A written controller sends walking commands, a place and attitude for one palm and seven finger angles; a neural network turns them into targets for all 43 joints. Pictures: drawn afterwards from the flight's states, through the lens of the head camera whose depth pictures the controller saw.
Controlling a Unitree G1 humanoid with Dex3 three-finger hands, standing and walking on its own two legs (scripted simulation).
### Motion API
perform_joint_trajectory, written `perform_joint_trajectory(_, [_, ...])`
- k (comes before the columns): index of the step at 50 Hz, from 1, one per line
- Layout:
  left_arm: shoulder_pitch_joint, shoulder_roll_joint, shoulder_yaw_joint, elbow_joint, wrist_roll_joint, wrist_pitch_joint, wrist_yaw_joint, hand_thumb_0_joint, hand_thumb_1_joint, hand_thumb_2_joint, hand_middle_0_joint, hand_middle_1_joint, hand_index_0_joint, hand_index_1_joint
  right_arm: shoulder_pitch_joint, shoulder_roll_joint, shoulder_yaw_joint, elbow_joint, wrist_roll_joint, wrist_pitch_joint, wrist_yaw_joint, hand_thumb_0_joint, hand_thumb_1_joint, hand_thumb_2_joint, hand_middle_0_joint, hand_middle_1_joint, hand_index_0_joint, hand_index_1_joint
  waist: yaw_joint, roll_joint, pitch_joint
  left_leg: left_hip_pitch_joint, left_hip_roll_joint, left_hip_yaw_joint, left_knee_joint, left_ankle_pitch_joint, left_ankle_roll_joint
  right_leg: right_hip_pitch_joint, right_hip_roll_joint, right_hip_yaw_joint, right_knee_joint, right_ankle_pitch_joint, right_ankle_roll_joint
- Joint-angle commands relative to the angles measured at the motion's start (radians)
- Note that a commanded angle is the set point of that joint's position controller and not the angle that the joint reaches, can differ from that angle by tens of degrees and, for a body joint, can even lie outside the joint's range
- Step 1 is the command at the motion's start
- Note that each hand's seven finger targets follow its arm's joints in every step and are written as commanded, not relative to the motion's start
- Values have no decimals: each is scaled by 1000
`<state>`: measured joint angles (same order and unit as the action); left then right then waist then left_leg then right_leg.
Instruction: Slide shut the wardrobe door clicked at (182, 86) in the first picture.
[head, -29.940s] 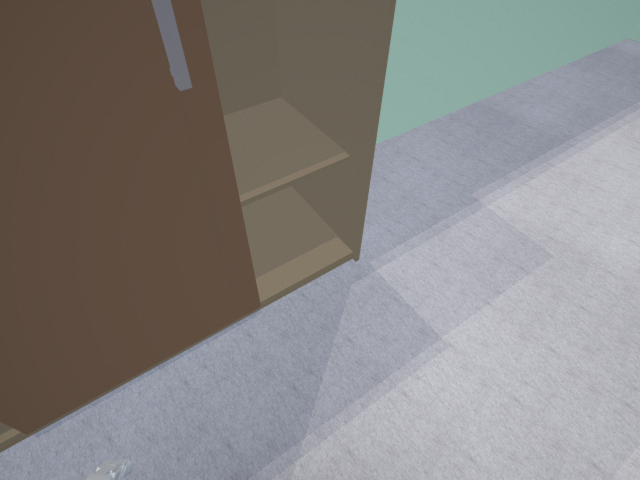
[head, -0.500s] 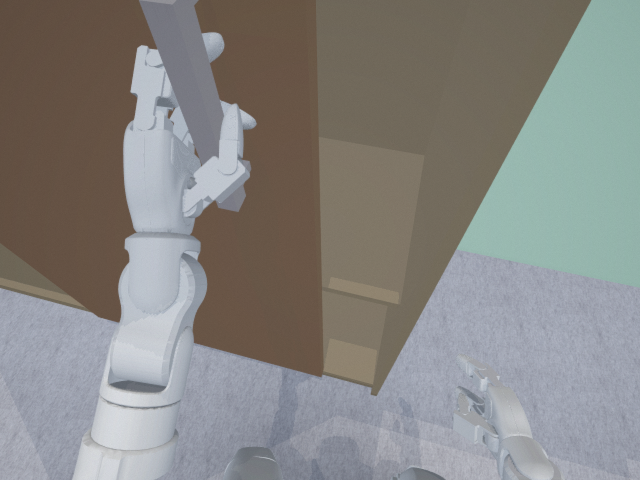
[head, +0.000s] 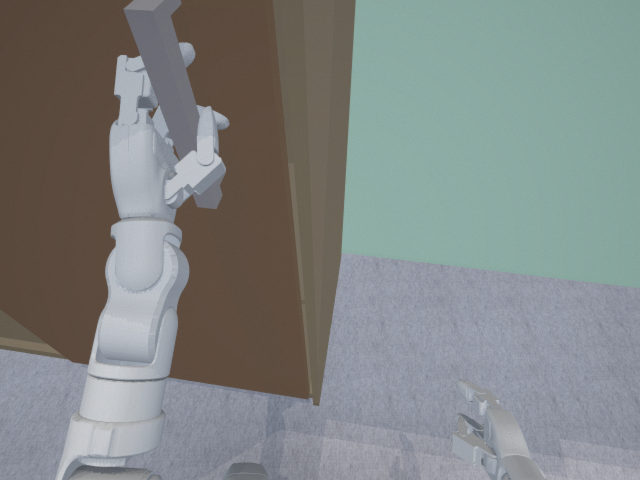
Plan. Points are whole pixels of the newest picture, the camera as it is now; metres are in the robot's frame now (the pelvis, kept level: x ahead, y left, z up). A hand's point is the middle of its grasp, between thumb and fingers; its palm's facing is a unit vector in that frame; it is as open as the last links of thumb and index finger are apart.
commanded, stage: step sideways, sliding the door along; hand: left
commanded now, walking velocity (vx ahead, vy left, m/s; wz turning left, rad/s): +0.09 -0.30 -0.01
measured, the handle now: (192, 112) +0.38 +0.18 +0.26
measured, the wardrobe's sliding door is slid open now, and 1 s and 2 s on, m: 0.01 0.00 0.00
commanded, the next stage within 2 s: stop walking and hold the door there in 0.28 s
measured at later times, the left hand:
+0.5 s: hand (219, 151) +0.35 +0.15 +0.24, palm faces +0.43 -0.89 -0.16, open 7.3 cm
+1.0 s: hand (219, 149) +0.35 +0.15 +0.24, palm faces +0.55 -0.80 -0.24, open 7.2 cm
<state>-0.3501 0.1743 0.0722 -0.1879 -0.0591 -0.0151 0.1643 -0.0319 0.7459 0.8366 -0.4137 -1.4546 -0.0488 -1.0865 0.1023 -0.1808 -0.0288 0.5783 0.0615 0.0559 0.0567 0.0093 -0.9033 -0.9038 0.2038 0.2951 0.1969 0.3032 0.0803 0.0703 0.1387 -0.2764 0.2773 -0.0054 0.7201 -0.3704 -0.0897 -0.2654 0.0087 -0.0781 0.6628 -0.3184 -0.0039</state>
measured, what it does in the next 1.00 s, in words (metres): steps to the right: left foot, then right foot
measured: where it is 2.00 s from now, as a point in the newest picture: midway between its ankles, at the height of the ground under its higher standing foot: outside the picture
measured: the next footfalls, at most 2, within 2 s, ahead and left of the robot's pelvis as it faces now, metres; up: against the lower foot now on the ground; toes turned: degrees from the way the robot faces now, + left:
left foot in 0.16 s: +0.04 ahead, +0.10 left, +0.00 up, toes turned +4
right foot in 0.54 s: +0.10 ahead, -0.29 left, +0.00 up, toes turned -9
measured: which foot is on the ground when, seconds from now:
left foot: up 0.00-0.14, down 0.16-0.54, up 0.56-0.72, down 0.74-1.00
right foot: down 0.00-0.16, up 0.18-0.52, down 0.54-1.00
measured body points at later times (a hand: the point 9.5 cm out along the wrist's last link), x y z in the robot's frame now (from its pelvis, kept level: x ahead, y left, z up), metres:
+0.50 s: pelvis +0.02 -0.11 +0.02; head +0.06 -0.09 +0.47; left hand +0.32 +0.19 +0.25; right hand +0.24 -0.29 -0.06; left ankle +0.00 +0.09 -0.71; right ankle +0.07 -0.28 -0.69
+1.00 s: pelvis +0.04 -0.14 +0.02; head +0.02 -0.14 +0.47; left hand +0.31 +0.19 +0.26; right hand +0.15 -0.41 -0.07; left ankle +0.07 -0.04 -0.71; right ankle +0.06 -0.28 -0.71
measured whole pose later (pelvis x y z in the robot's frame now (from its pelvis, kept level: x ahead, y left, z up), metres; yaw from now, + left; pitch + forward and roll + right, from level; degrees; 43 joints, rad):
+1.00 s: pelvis +0.04 -0.14 +0.02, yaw -7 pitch -2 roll -1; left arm 0.02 0.47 0.51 -0.06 -0.07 -0.13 0.18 -0.16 0.61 0.82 -0.53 -1.47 -0.16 -1.26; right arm 0.24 -0.25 -0.02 0.68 0.05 -0.05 -0.06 0.01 -0.90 -0.90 0.20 0.29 0.20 0.30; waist -0.01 0.02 -0.02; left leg -0.25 0.05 0.09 0.57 -0.30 0.01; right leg -0.25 -0.02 -0.03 0.50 -0.21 0.03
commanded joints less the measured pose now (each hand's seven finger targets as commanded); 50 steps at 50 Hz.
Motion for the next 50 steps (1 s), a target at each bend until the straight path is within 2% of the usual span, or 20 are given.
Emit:
perform_joint_trajectory(1, [-424,23,-239,-393,7,-131,-74,0,900,900,-450,-1400,-450,-1400,-160,-90,-34,-137,-5,-80,-39,0,-900,-900,200,300,200,300,-64,-380,-327,-167,-243,-19,430,-237,99,130,-299,503,-363,378,-206])
perform_joint_trajectory(3, [-469,-24,-270,-439,3,-141,-72,0,900,900,-450,-1400,-450,-1400,-152,-73,-21,-114,-6,-86,-41,0,-900,-900,200,300,200,300,-97,-279,-361,-131,-218,-40,270,-187,103,182,-268,390,-241,599,-223])
perform_joint_trajectory(6, [-493,-65,-307,-444,5,-185,-73,0,900,900,-450,-1400,-450,-1400,-127,-75,-16,-109,-15,-53,-51,0,-900,-900,200,300,200,300,-142,-116,-450,212,-216,63,-354,270,98,128,-156,155,-28,489,-112])
perform_joint_trajectory(8, [-455,-109,-362,-417,-17,-199,-90,0,900,900,-450,-1400,-450,-1400,-140,-135,-54,-154,-20,-63,-41,0,-900,-900,200,300,200,300,-112,231,-443,575,173,-350,-397,760,205,-296,-37,69,225,-82,-22])
perform_joint_trajectory(10, [-481,-93,-337,-406,-14,-176,-110,0,900,900,-450,-1400,-450,-1400,-156,-114,-36,-176,-15,-58,-14,0,-900,-900,200,300,200,300,-100,56,-441,464,241,-398,-377,574,325,-299,-16,176,454,-158,-16])
perform_joint_trajectory(14, [-491,-56,-291,-387,10,-167,-110,0,900,900,-450,-1400,-450,-1400,-91,-134,-42,-134,-12,-59,6,0,-900,-900,200,300,200,300,-104,123,-400,553,130,-131,-278,791,280,-375,-32,106,396,-106,-3])
perform_joint_trajectory(19, [-476,-31,-257,-376,10,-154,-117,0,900,900,-450,-1400,-450,-1400,-76,-135,-46,-158,-12,-75,20,0,-900,-900,200,300,200,300,-116,288,-380,449,74,15,-309,732,211,-214,-11,0,220,-63,15])
perform_joint_trajectory(20, [-240,565,364,-4,32,-147,-56,0,900,900,-450,-1400,-450,-1400,-10,-197,-64,-68,-13,-54,-16,0,-900,-900,200,300,200,300,-86,314,-394,425,63,70,-300,767,199,-209,20,-34,210,-69,33])
perform_joint_trajectory(21, [-238,376,205,-110,5,-141,-74,0,900,900,-450,-1400,-450,-1400,-49,-172,-50,-110,-29,-48,-12,0,-900,-900,200,300,200,300,-77,326,-368,355,66,51,-244,729,188,-129,13,-26,106,-76,18])
perform_joint_trajectory(24, [-239,409,251,-118,3,-154,-76,0,900,900,-450,-1400,-450,-1400,-56,-172,-33,-117,-6,-91,-27,0,-900,-900,200,300,200,300,-78,263,-346,194,-31,129,-130,417,132,116,47,-50,-162,156,28])
perform_joint_trajectory(26, [-166,504,332,-68,9,-152,-65,0,900,900,-450,-1400,-450,-1400,-45,-134,-16,-105,-1,-107,-42,0,-900,-900,200,300,200,300,-74,-89,-350,21,-177,143,118,129,98,293,-76,129,-323,362,-14])
perform_joint_trajectory(27, [-120,594,407,-59,11,-143,-50,0,900,900,-450,-1400,-450,-1400,-85,-116,-6,-118,-5,-110,-57,0,-900,-900,200,300,200,300,-65,-332,-365,-185,-279,105,315,-164,87,376,-253,427,-355,544,-88])
perform_joint_trajectory(28, [-51,651,475,18,14,-126,-43,0,900,900,-450,-1400,-450,-1400,-104,-129,4,-102,-13,-118,-69,0,-900,-900,200,300,200,300,-54,-257,-330,-159,-263,-15,389,-200,94,238,-342,509,-411,427,-112])
perform_joint_trajectory(30, [-138,544,406,-125,-3,-147,-32,0,900,900,-450,-1400,-450,-1400,-99,-153,-2,-89,-13,-135,-86,0,-900,-900,200,300,200,300,-65,-359,-286,-146,-229,-74,358,-109,89,98,-328,505,-394,162,-142])
perform_joint_trajectory(35, [113,614,558,-60,7,-169,13,0,900,900,-450,-1400,-450,-1400,-50,-160,-2,-58,-26,-127,-128,0,-900,-900,200,300,200,300,-80,-257,-369,47,-262,40,-280,56,107,170,-266,252,-240,419,-72])
perform_joint_trajectory(39, [125,529,456,-162,0,-178,5,0,900,900,-450,-1400,-450,-1400,-42,-194,-27,-84,-5,-140,-130,0,-900,-900,200,300,200,300,-58,93,-379,195,-69,-88,-341,429,164,24,-98,125,-87,242,3])
perform_joint_trajectory(41, [138,525,444,-133,21,-182,2,0,900,900,-450,-1400,-450,-1400,-45,-185,-17,-86,-18,-152,-126,0,-900,-900,200,300,200,300,-69,260,-290,91,-25,-121,-424,315,189,-19,-57,76,-7,-50,12])
perform_joint_trajectory(45, [206,568,494,-84,25,-187,13,0,900,900,-450,-1400,-450,-1400,-13,-203,-18,-70,-13,-164,-123,0,-900,-900,200,300,200,300,-58,38,-256,31,-84,-54,-283,330,152,101,-85,97,-241,192,5])
perform_joint_trajectory(47, [206,590,510,-54,23,-186,15,0,900,900,-450,-1400,-450,-1400,5,-196,-25,-59,-19,-162,-127,0,-900,-900,200,300,200,300,-85,-99,-249,-5,-175,7,-213,96,114,83,-174,239,-299,274,-36])
perform_joint_trajectory(50, [184,551,473,-68,15,-185,11,0,900,900,-450,-1400,-450,-1400,4,-198,-29,-46,-26,-156,-127,0,-900,-900,200,300,200,300,-95,-127,-200,48,-211,-9,-190,-67,116,-96,-204,312,-393,-82,-78])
